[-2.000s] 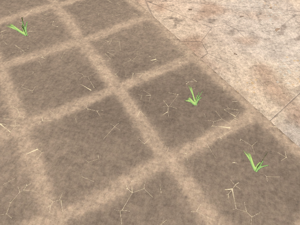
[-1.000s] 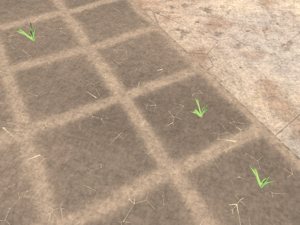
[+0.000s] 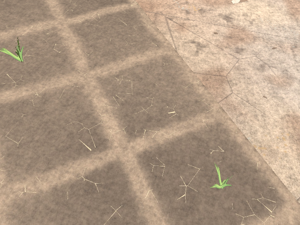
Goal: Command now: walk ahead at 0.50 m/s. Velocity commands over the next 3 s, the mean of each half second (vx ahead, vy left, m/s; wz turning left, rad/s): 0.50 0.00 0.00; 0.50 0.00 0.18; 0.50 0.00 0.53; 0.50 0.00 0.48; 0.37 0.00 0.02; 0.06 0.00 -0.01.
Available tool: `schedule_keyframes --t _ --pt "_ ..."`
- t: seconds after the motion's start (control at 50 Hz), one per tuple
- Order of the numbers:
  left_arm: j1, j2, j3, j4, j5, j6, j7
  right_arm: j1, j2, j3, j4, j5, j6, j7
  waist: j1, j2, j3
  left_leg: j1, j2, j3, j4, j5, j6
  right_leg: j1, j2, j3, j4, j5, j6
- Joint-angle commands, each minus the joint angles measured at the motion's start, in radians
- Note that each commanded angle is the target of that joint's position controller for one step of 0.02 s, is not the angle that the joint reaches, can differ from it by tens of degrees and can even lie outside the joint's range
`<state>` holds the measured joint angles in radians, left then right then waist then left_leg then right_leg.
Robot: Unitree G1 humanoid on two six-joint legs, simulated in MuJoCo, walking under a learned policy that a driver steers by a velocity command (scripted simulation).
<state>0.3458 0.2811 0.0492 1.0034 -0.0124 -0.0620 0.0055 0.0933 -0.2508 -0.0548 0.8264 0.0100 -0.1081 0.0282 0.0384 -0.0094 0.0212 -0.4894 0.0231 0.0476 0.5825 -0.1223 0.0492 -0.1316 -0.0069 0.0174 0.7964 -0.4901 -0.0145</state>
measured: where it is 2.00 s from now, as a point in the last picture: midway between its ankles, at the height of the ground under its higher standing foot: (125, 110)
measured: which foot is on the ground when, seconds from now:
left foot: down 0.00-0.54, up 0.56-1.00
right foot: up 0.00-0.50, down 0.52-1.00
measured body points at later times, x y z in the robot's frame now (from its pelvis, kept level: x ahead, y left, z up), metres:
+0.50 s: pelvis +0.28 -0.02 +0.00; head +0.31 -0.02 +0.45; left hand +0.50 +0.21 -0.09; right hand +0.22 -0.28 -0.14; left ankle +0.10 +0.10 -0.72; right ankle +0.43 -0.12 -0.72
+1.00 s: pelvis +0.55 -0.02 +0.01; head +0.57 -0.01 +0.46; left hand +0.53 +0.24 -0.13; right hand +0.75 -0.24 -0.10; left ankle +0.72 +0.13 -0.69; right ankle +0.43 -0.13 -0.72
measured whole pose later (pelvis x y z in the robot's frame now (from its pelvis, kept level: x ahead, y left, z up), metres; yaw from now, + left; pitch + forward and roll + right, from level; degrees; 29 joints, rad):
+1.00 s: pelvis +0.55 -0.02 +0.01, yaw +7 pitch +1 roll -2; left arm 0.30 0.24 0.07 1.00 -0.01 -0.08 0.01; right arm 0.11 -0.22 -0.06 0.85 0.02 -0.05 0.03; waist 0.06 0.03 0.02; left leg -0.64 0.09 0.01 0.63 0.03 0.06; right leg 0.11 0.05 -0.18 0.18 -0.31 -0.02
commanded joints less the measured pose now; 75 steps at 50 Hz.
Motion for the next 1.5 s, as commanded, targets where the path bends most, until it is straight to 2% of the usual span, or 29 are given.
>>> schedule_keyframes --t 0.02,0.06,0.1,0.14,0.3,0.42,0.46,0.5,0.52,0.54,0.56,0.58,0.62,0.66,0.76,0.88,0.98,1.04,1.08,1.1,1.12,1.14,1.16,1.18,1.2,1.26,1.32,1.4,1.5 --pt "-0.02 0.121 0.013 -0.091 -0.036 -0.06 -0.012 0.298 -0.166 -0.043 0.026 -0.005 -0.007 -0.004 -0.127 0.181 -0.203 0.718 0.335 -0.621 -0.305 -0.254 0.195 -0.651 -0.022 0.094 0.525 0.019 -0.055" --pt "-0.101 0.109 0.017 -0.102 -0.014 -0.061 -0.003 0.172 -0.121 -0.029 0.002 -0.016 -0.006 -0.002 -0.078 0.066 -0.091 0.483 0.263 -0.412 -0.35 -0.044 0.167 -0.578 -0.11 0.062 0.419 0.176 -0.056" --pt "-0.077 0.076 0.019 -0.094 -0.009 -0.035 -0.004 0.155 -0.09 -0.019 0.009 -0.023 -0.01 0.001 -0.037 0.09 -0.071 0.389 0.22 -0.315 -0.406 0.045 0.162 -0.488 -0.14 0.062 0.347 0.24 -0.047" --pt "-0.084 0.052 0.017 -0.094 -0.005 -0.016 -0.002 0.182 -0.107 -0.024 0.028 -0.015 -0.015 -0.003 -0.025 0.074 -0.041 0.362 0.209 -0.251 -0.439 0.124 0.175 -0.502 -0.145 0.049 0.285 0.274 -0.029" --pt "-0.351 0.015 0.008 -0.172 0.002 -0.023 -0.017 0.294 -0.134 -0.029 0.085 -0.003 0.003 -0.035 -0.09 0.065 0.041 0.392 0.159 -0.095 -0.488 0.156 0.142 -0.535 -0.096 -0.013 -0.155 0.624 0.005" --pt "-0.472 0.025 0.005 -0.227 -0.01 -0.039 -0.046 0.361 -0.142 -0.039 0.137 0.007 0.032 -0.044 -0.105 0.072 0.08 0.595 0.241 -0.105 -0.406 0.244 0.134 -0.58 -0.072 -0.01 -0.283 0.519 -0.038" --pt "-0.425 0.053 0.016 -0.22 -0.011 -0.045 -0.053 0.335 -0.159 -0.046 0.134 0.007 0.041 -0.048 -0.066 0.094 0.041 0.627 0.249 -0.099 -0.335 0.415 0.115 -0.481 -0.042 -0.034 -0.302 0.449 -0.063" --pt "-0.209 0.116 0.053 -0.155 -0.006 -0.044 -0.047 0.304 -0.157 -0.044 0.127 0.008 0.053 -0.048 0.05 0.106 -0.095 0.577 0.193 -0.049 -0.082 0.691 0.076 -0.156 0.025 -0.086 -0.318 0.451 -0.11" --pt "-0.025 0.176 0.076 -0.109 0.005 -0.041 -0.038 0.301 -0.134 -0.03 0.108 -0.002 0.053 -0.049 0.116 0.051 -0.228 0.382 0.144 -0.019 0.181 0.51 0.042 0.158 -0.091 0.043 -0.273 0.478 -0.167" --pt "0.103 0.255 0.096 -0.078 0.009 -0.033 -0.034 0.423 -0.01 0.006 0.1 -0.007 0.034 -0.035 0.076 -0.188 -0.378 -0.048 -0.04 -0.006 0.584 -0.045 -0.037 0.554 -0.344 0.509 -0.332 0.281 -0.332" --pt "0.091 0.178 0.069 -0.078 -0.002 -0.031 -0.035 0.386 -0.048 0.0 0.11 0.006 0.007 -0.032 0.09 -0.191 -0.407 -0.171 -0.069 -0.167 0.726 -0.45 -0.021 0.56 -0.372 0.711 -0.469 0.2 -0.327" --pt "-0.003 0.136 0.056 -0.087 -0.011 -0.035 -0.036 0.293 -0.118 -0.022 0.075 0.034 -0.007 -0.03 0.071 -0.153 -0.251 -0.259 -0.007 -0.172 0.771 -0.397 -0.002 0.434 -0.339 0.562 -0.489 0.202 -0.272" --pt "-0.158 0.073 0.038 -0.115 0.003 -0.041 -0.041 0.194 -0.125 -0.034 0.054 0.023 -0.009 -0.046 0.008 -0.033 -0.084 -0.2 0.084 -0.122 0.666 -0.231 0.005 0.124 -0.269 0.336 -0.551 0.356 -0.223" --pt "-0.187 0.036 0.029 -0.105 0.018 -0.049 -0.044 0.239 -0.088 -0.04 0.065 0.015 0.016 -0.053 -0.047 -0.074 -0.06 -0.082 0.126 -0.126 0.587 -0.166 0.003 -0.016 -0.216 0.233 -0.612 0.402 -0.205" --pt "-0.117 0.089 0.043 -0.065 0.025 -0.055 -0.012 0.151 -0.063 -0.042 0.043 0.012 0.046 -0.05 -0.042 -0.042 0.007 -0.195 0.144 -0.129 0.418 0.006 -0.03 -0.02 -0.219 0.094 -0.682 0.534 -0.212" --pt "-0.072 0.098 0.042 -0.052 0.019 -0.049 0.007 -0.008 -0.032 -0.026 -0.002 0.013 0.041 -0.023 0.01 -0.033 0.055 -0.185 0.093 -0.089 0.139 0.245 -0.016 0.043 -0.2 -0.077 -0.707 0.567 -0.156" --pt "-0.003 0.117 0.053 -0.026 -0.001 -0.019 0.015 -0.118 -0.022 -0.012 -0.074 0.015 0.042 0.008 0.039 -0.016 0.099 -0.261 0.072 -0.035 0.031 0.131 0.017 0.247 -0.266 -0.133 -0.627 0.696 -0.14" --pt "-0.041 0.16 0.068 -0.048 -0.008 0.002 0.025 -0.064 -0.071 -0.032 -0.098 0.016 0.046 0.024 -0.021 -0.07 0.021 -0.104 -0.004 0.051 0.026 -0.014 0.068 0.292 -0.274 -0.181 -0.449 1.132 -0.109" --pt "-0.076 0.165 0.067 -0.07 -0.009 0.015 0.031 0.191 -0.162 -0.083 -0.045 0.019 0.052 0.015 -0.161 -0.057 -0.128 0.269 -0.08 0.06 -0.042 0.015 0.128 0.181 -0.217 -0.22 -0.089 1.21 -0.062" --pt "-0.062 0.131 0.052 -0.096 0.013 0.007 0.031 0.337 -0.255 -0.112 -0.024 0.016 0.06 -0.008 -0.197 0.092 -0.245 0.583 0.094 -0.218 -0.054 0.028 0.2 -0.081 -0.16 -0.229 0.242 0.836 -0.02" --pt "-0.002 0.003 0.011 -0.139 0.026 -0.027 0.007 0.296 -0.289 -0.111 -0.043 0.022 0.054 -0.004 -0.095 0.307 -0.344 0.873 0.319 -0.802 -0.229 -0.144 0.393 -0.501 0.079 -0.087 0.582 -0.045 0.034" --pt "-0.094 0.088 0.03 -0.151 -0.01 -0.071 -0.013 0.324 -0.204 -0.083 -0.044 0.01 0.051 0.001 -0.154 0.185 -0.367 0.89 0.307 -0.81 -0.294 -0.191 0.351 -0.607 0.025 0.095 0.63 -0.054 -0.002" --pt "-0.169 0.109 0.034 -0.178 -0.041 -0.09 -0.021 0.289 -0.153 -0.07 -0.047 0.004 0.045 -0.001 -0.152 0.133 -0.244 0.792 0.272 -0.656 -0.291 -0.139 0.305 -0.654 -0.021 0.082 0.596 0.017 -0.029" --pt "-0.196 0.089 0.032 -0.18 -0.029 -0.097 -0.016 0.224 -0.14 -0.065 -0.059 0.004 0.035 0.002 -0.107 0.017 -0.144 0.63 0.23 -0.54 -0.307 -0.035 0.278 -0.625 -0.065 0.075 0.493 0.091 -0.034" --pt "-0.203 0.101 0.043 -0.174 -0.004 -0.09 -0.007 0.17 -0.111 -0.057 -0.071 0.002 0.03 -0.001 -0.075 -0.005 -0.105 0.517 0.198 -0.461 -0.32 0.05 0.256 -0.564 -0.097 0.071 0.399 0.13 -0.026" --pt "-0.172 0.084 0.049 -0.183 0.016 -0.052 0.0 0.142 -0.129 -0.055 -0.093 -0.002 0.027 -0.016 -0.025 0.02 -0.064 0.349 0.161 -0.388 -0.37 0.173 0.259 -0.472 -0.113 0.06 0.272 0.18 0.021" --pt "-0.274 0.062 0.043 -0.228 0.027 -0.038 0.009 0.181 -0.169 -0.065 -0.09 0.002 0.028 -0.038 -0.045 0.035 -0.024 0.281 0.123 -0.321 -0.39 0.195 0.241 -0.498 -0.089 0.04 0.081 0.345 0.067" --pt "-0.4 0.029 0.028 -0.276 0.019 -0.045 -0.003 0.223 -0.169 -0.067 -0.084 0.007 0.039 -0.047 -0.095 0.081 -0.005 0.211 0.058 -0.269 -0.365 0.098 0.171 -0.393 -0.022 0.021 -0.193 0.597 0.066" --pt "-0.444 0.079 0.039 -0.325 0.003 -0.061 -0.019 0.268 -0.154 -0.067 -0.067 0.018 0.052 -0.055 -0.099 0.109 -0.019 0.338 0.113 -0.394 -0.248 0.047 0.149 -0.359 0.001 0.066 -0.311 0.523 0.043"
